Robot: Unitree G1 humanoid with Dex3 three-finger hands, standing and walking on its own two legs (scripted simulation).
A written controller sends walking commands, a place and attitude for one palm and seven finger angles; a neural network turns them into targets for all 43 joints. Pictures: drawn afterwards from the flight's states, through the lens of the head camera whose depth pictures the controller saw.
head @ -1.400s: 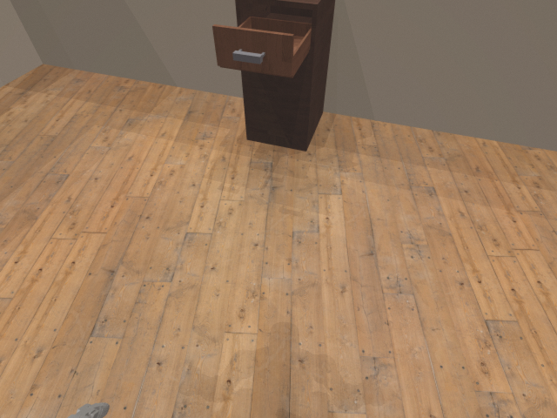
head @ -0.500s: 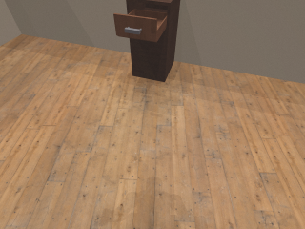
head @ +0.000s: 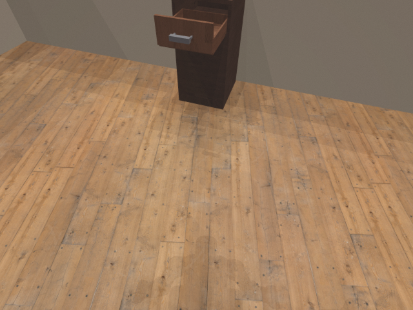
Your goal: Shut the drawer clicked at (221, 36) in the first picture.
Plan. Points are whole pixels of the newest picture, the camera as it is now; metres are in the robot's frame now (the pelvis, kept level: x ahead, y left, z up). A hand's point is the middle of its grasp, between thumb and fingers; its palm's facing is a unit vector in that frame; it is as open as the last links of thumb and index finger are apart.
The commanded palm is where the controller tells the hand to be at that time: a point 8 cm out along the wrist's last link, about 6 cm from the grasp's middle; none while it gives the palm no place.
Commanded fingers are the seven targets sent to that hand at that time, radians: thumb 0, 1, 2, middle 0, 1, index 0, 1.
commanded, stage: look at it before walking up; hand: left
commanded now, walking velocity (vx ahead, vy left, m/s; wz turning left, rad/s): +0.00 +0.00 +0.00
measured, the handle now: (181, 37) +1.41 +0.21 -0.10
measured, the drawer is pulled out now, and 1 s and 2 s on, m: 0.30 0.30 0.30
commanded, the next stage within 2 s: walk to a spot facing it in 0.04 s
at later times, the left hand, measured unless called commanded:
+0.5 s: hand out of the picture +0.00 +0.23 -0.20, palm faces +0.10 -0.98 -0.15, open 7.4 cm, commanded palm none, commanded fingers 0.00 0.90 0.90 -0.20 -0.30 -0.20 -0.30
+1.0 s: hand (124, 219) +0.38 +0.26 -0.18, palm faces +0.08 -0.98 -0.15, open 7.4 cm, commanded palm none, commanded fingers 0.00 0.90 0.90 -0.20 -0.30 -0.20 -0.30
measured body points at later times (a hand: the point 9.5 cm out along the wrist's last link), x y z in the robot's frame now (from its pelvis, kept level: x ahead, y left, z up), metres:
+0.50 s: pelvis +0.06 +0.06 -0.02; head +0.06 +0.08 +0.43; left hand +0.00 +0.29 -0.19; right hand +0.08 -0.20 -0.16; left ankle +0.05 +0.13 -0.75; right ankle +0.00 -0.11 -0.72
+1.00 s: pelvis +0.26 +0.08 -0.03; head +0.29 +0.08 +0.42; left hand +0.37 +0.31 -0.17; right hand +0.14 -0.12 -0.17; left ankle +0.06 +0.13 -0.74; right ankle +0.39 +0.00 -0.74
